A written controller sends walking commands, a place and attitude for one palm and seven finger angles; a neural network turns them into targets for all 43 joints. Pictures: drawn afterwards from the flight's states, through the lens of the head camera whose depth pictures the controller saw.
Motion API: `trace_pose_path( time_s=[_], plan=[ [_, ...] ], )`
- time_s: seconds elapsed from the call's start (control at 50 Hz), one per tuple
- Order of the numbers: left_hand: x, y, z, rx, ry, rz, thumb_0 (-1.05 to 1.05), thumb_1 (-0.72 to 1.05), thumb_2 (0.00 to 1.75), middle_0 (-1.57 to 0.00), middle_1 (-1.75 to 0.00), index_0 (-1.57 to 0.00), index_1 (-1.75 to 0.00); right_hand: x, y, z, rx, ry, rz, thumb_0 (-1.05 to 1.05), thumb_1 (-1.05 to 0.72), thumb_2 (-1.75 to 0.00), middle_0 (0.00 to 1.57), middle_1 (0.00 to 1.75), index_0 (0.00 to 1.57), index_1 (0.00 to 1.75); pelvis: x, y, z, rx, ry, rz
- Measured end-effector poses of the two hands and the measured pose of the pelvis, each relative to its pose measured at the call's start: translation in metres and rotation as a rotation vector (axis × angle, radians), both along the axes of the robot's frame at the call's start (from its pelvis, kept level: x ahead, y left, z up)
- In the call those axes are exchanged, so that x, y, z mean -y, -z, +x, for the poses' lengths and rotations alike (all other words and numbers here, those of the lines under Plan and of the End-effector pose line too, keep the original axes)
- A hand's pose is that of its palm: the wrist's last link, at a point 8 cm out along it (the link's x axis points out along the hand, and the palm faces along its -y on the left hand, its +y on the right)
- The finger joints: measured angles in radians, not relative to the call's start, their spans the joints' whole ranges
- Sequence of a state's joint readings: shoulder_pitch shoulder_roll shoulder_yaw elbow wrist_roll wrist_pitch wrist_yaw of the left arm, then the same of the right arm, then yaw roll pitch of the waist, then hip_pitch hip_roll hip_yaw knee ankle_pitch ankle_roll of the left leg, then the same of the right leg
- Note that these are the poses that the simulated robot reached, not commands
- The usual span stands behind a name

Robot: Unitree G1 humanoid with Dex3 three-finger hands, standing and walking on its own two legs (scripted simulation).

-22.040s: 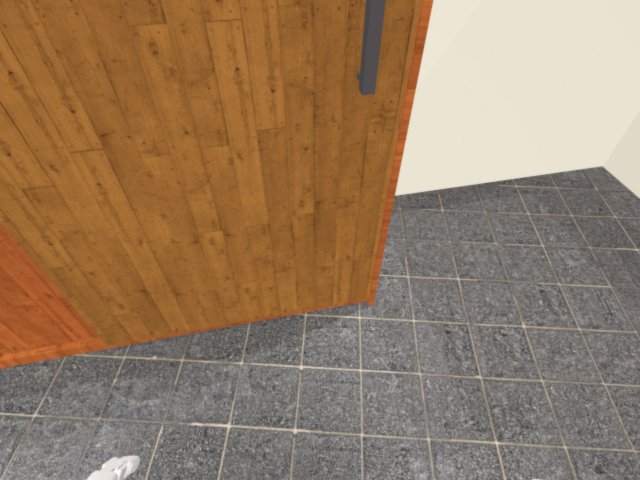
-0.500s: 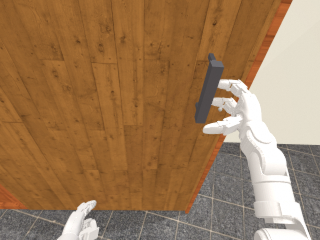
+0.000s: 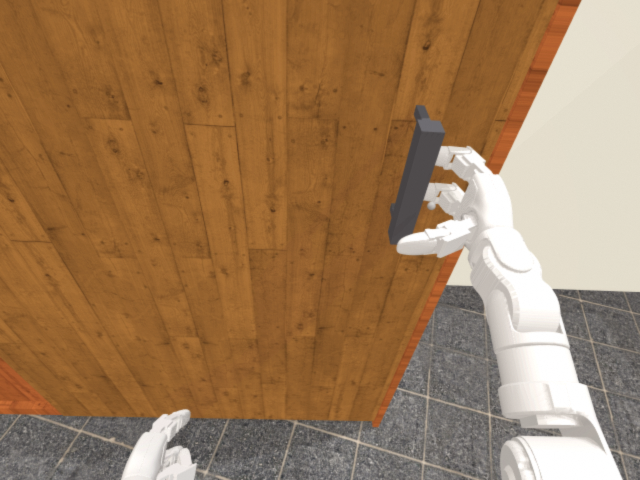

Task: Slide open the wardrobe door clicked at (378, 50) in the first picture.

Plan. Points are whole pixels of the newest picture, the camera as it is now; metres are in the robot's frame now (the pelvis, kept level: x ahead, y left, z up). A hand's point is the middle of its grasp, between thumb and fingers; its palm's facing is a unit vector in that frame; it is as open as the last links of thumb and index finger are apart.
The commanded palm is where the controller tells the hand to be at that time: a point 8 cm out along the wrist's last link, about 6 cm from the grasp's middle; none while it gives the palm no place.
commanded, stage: slide the fingers in behind the handle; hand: right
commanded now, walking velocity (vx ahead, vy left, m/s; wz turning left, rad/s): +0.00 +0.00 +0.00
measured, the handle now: (409, 178) +0.43 -0.07 +0.19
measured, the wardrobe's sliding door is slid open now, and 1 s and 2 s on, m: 0.00 0.00 0.00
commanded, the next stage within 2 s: grip the handle and tug to test in 1.54 s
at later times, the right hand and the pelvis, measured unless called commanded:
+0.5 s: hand (420, 198) +0.39 -0.07 +0.20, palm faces -0.10 +1.00 +0.00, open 14.0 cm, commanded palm +0.36 -0.13 +0.20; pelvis +0.00 -0.01 +0.00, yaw +0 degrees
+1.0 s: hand (404, 201) +0.39 -0.06 +0.19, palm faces -0.10 +1.00 -0.01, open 13.9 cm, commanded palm +0.36 -0.11 +0.20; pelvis +0.01 +0.00 +0.00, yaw -1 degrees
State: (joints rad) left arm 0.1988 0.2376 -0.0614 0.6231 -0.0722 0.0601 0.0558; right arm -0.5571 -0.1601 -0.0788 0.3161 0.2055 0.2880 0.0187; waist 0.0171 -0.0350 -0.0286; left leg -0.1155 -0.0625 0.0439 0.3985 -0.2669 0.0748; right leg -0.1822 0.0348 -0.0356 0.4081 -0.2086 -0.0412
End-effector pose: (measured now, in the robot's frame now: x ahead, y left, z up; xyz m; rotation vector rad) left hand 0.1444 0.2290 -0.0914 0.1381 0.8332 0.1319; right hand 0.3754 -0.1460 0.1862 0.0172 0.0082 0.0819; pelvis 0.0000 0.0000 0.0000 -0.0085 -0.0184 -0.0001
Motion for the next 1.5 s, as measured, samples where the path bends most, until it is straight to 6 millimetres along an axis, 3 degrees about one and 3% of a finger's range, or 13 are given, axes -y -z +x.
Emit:
trace_pose_path(
  time_s=[0.14, 0.24, 0.38, 0.56, 0.84, 1.1, 1.32, 1.5],
  plan=[
    [0.003, -0.001, -0.002, 0.003, 0.0, -0.003, 0.01, 0.9, 0.9, -0.2, -0.3, -0.2, -0.3, 0.007, -0.013, -0.005, 0.069, 0.019, -0.013, -0.01, 0.5, -0.3, 0.31, 1.2, 0.3, 1.2, 0.002, -0.001, 0.002, 0.008, -0.007, 0.002],
    [0.004, -0.002, 0.002, 0.0, 0.009, 0.002, 0.01, 0.9, 0.9, -0.2, -0.3, -0.2, -0.3, 0.008, -0.007, -0.01, 0.019, 0.006, -0.025, -0.01, 0.5, -0.3, 0.3, 1.2, 0.3, 1.2, 0.005, 0.0, 0.002, 0.013, 0.002, 0.004],
    [0.009, -0.004, 0.011, 0.023, 0.027, 0.005, 0.01, 0.91, 0.9, -0.2, -0.3, -0.2, -0.3, -0.008, -0.008, -0.014, 0.036, -0.024, -0.01, -0.01, 0.5, -0.3, 0.3, 1.2, 0.3, 1.2, 0.007, -0.001, -0.001, 0.015, 0.008, 0.004],
    [0.015, -0.004, 0.012, 0.013, 0.031, -0.014, 0.01, 0.9, 0.9, -0.2, -0.3, -0.2, -0.3, -0.018, -0.011, -0.003, 0.011, -0.007, -0.02, -0.01, 0.5, -0.3, 0.3, 1.2, 0.3, 1.2, 0.006, -0.001, 0.002, 0.01, 0.002, 0.003],
    [0.005, 0.002, 0.006, -0.034, 0.025, -0.004, 0.01, 0.9, 0.9, -0.2, -0.3, -0.2, -0.3, -0.029, -0.008, -0.002, 0.018, -0.016, -0.016, -0.01, 0.5, -0.3, 0.3, 1.2, 0.3, 1.2, 0.001, -0.001, 0.005, 0.01, 0.006, 0.0],
    [0.001, -0.001, 0.015, -0.008, 0.038, -0.015, 0.01, 0.91, 0.9, -0.2, -0.3, -0.2, -0.3, -0.042, -0.01, -0.009, 0.03, -0.033, -0.019, -0.01, 0.5, -0.3, 0.3, 1.2, 0.3, 1.21, -0.005, -0.001, 0.006, 0.013, 0.009, -0.004],
    [-0.001, -0.006, 0.02, 0.013, 0.051, -0.015, 0.01, 0.91, 0.9, -0.2, -0.3, -0.2, -0.3, -0.03, -0.011, -0.016, 0.037, 0.007, -0.038, -0.01, 0.5, -0.3, 0.3, 1.2, 0.3, 1.2, -0.009, -0.001, 0.003, 0.021, 0.01, -0.004],
    [0.002, -0.004, 0.018, 0.01, 0.06, -0.017, 0.01, 0.91, 0.9, -0.2, -0.3, -0.2, -0.3, -0.036, -0.013, -0.021, 0.035, -0.015, -0.021, -0.01, 0.5, -0.29, 0.3, 1.2, 0.27, 1.2, -0.007, -0.001, -0.001, 0.024, 0.019, -0.003]
  ],
)
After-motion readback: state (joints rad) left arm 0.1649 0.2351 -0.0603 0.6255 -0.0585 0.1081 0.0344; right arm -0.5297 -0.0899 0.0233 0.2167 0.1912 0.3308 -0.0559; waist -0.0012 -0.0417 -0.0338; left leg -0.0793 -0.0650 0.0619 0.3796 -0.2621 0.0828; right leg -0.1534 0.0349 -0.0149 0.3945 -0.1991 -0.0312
